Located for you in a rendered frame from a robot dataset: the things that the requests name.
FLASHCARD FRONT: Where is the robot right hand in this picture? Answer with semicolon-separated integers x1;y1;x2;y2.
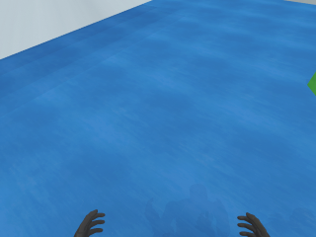
237;212;271;237

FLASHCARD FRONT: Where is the robot left hand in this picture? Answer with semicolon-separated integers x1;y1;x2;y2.
74;209;105;237

